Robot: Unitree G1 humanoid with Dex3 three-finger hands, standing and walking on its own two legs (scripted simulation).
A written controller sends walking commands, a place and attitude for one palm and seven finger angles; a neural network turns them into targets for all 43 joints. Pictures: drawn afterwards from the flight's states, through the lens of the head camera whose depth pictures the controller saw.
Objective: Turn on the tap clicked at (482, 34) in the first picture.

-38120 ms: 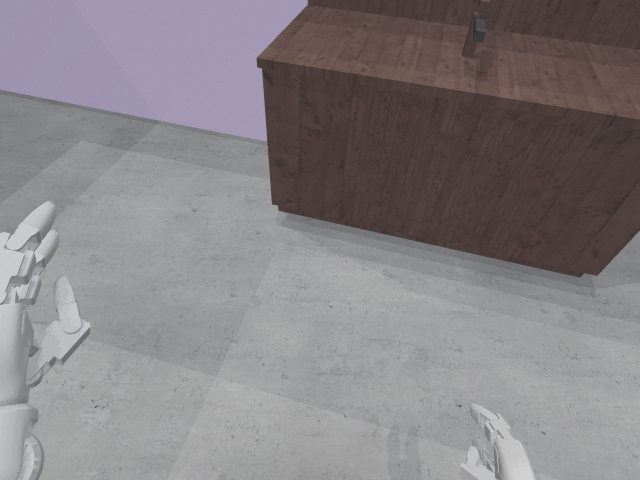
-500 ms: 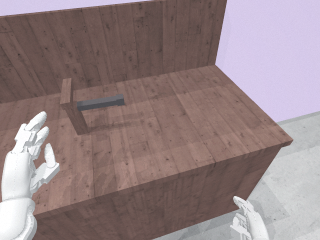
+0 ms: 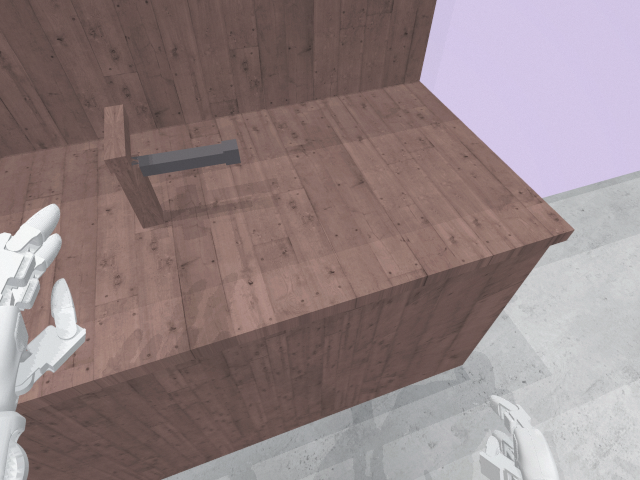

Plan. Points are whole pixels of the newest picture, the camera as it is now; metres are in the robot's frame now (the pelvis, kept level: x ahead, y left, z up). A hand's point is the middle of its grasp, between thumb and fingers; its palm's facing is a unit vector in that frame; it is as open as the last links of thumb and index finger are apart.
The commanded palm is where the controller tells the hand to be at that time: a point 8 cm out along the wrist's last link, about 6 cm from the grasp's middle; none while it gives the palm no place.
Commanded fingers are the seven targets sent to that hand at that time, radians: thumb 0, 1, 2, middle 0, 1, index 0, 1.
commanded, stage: step back with the hand held close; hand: left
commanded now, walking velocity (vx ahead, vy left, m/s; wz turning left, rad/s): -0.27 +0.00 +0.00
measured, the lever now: (231, 152) +0.57 +0.19 +0.08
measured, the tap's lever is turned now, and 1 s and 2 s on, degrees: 86 86 86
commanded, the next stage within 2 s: stop stepping back and stand still in 0.84 s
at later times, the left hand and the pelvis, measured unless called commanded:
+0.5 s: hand (64, 406) +0.15 +0.21 +0.17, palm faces +0.28 -0.87 -0.41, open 7.4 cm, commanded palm +0.09 +0.27 +0.18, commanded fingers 0.00 0.90 0.90 -0.20 -0.30 -0.20 -0.30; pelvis -0.08 -0.01 +0.00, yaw +0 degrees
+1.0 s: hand out of the picture +0.02 +0.23 +0.19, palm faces +0.35 -0.87 -0.36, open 7.4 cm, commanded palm -0.04 +0.27 +0.18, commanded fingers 0.00 0.90 0.90 -0.20 -0.30 -0.20 -0.30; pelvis -0.21 +0.00 +0.01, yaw -1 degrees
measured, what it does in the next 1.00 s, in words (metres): walks backwards: right foot, then left foot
